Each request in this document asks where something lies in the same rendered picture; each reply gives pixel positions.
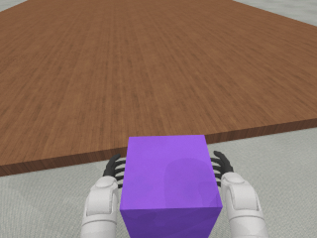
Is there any robot right forearm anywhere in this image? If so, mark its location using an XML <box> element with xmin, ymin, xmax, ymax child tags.
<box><xmin>221</xmin><ymin>172</ymin><xmax>269</xmax><ymax>238</ymax></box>

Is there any carton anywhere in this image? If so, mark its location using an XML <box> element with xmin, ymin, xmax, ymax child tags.
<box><xmin>119</xmin><ymin>135</ymin><xmax>223</xmax><ymax>238</ymax></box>

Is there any robot left hand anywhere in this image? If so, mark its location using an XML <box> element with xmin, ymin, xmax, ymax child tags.
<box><xmin>103</xmin><ymin>154</ymin><xmax>126</xmax><ymax>188</ymax></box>

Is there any robot left forearm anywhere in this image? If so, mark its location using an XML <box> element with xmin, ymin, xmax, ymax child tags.
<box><xmin>80</xmin><ymin>176</ymin><xmax>119</xmax><ymax>238</ymax></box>

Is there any robot right hand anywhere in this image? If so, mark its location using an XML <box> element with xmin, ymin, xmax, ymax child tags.
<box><xmin>210</xmin><ymin>151</ymin><xmax>234</xmax><ymax>187</ymax></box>

